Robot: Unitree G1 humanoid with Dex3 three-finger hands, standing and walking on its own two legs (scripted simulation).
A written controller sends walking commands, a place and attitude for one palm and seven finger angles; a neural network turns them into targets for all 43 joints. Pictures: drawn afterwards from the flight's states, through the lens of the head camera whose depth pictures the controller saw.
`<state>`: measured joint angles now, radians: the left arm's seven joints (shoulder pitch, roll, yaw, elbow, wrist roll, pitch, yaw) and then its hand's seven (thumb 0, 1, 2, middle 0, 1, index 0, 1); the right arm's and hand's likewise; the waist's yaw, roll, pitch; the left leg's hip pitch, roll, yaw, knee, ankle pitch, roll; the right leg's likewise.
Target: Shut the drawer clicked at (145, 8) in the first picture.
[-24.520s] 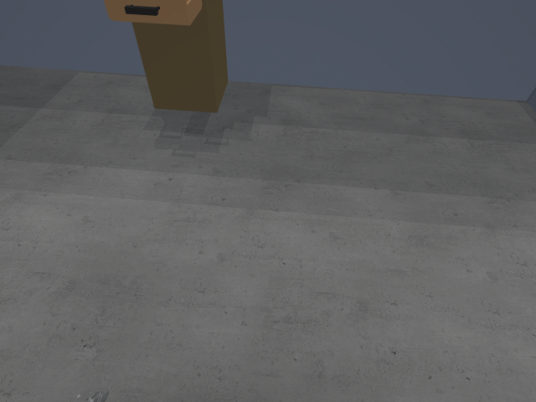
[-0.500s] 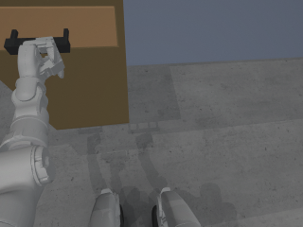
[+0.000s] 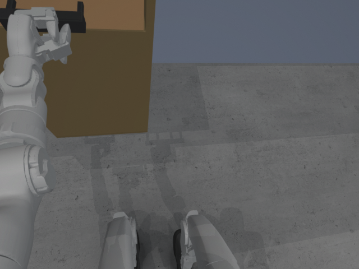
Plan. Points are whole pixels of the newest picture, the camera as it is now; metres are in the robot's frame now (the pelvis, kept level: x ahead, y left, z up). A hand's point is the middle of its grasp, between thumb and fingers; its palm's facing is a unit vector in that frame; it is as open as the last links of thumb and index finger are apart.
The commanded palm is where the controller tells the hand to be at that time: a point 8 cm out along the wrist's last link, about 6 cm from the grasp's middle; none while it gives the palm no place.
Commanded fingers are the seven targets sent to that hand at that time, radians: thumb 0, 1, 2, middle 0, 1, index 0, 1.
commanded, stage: pull the fist back off the drawer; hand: left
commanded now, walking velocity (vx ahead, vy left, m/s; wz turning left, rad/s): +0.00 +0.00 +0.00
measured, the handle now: (46, 12) +0.63 +0.22 +0.08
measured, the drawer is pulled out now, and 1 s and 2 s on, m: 0.00 0.00 0.00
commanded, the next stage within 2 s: draw the hand back to the body in 0.50 s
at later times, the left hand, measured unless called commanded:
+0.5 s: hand (67, 52) +0.53 +0.17 +0.08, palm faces +0.07 -1.00 -0.04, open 3.2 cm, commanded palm +0.51 +0.21 +0.08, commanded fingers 0.00 0.90 0.90 -1.40 -1.60 -1.40 -1.60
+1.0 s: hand (22, 74) +0.43 +0.20 +0.15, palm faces +0.08 -1.00 -0.04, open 3.3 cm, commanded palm +0.39 +0.25 +0.16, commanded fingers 0.00 0.90 0.90 -1.40 -1.60 -1.40 -1.60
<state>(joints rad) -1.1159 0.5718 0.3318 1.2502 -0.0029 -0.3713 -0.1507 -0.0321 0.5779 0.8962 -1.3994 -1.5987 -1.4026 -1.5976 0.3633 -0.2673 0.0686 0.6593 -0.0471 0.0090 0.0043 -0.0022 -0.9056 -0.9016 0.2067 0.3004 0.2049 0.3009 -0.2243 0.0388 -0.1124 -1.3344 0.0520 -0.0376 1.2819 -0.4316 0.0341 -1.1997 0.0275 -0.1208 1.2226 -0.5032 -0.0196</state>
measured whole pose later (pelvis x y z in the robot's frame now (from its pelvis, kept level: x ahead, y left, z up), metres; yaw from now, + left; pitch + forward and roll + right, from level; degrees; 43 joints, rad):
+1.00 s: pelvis +0.07 -0.01 +0.08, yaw +1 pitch +14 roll -2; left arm -0.20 0.30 0.25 0.42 -0.23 -0.29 -0.18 0.02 0.90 0.90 -1.40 -1.60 -1.40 -1.60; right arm 0.28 -0.25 0.02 0.54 0.05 0.03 0.00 0.00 -0.91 -0.90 0.21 0.30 0.20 0.30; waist -0.05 0.04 -0.13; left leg -0.72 0.04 0.02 0.91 -0.43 0.02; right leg -0.62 0.03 -0.06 0.86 -0.48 -0.02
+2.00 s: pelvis +0.07 -0.02 +0.13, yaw +2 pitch -5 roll +0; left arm 0.53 0.31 0.28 -0.43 -0.08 -0.09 0.10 0.01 0.89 0.90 -1.40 -1.60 -1.41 -1.60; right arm 0.19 -0.23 0.02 0.60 0.01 -0.08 -0.07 0.01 -0.90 -0.90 0.21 0.30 0.20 0.30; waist 0.07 0.08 0.02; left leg -0.13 0.02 0.04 0.45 -0.23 0.01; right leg -0.04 0.02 -0.04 0.41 -0.29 -0.03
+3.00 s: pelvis -0.05 +0.02 +0.11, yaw +2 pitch -1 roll -3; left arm 0.60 0.39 0.36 -0.65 -0.03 -0.25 0.16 0.01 0.89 0.90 -1.41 -1.60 -1.41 -1.60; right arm 0.20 -0.22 -0.01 0.56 -0.01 -0.06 -0.08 0.01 -0.90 -0.90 0.21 0.30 0.21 0.30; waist 0.00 0.02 0.08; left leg -0.47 0.00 0.02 0.62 -0.18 0.06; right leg -0.37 0.02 -0.02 0.57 -0.21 0.02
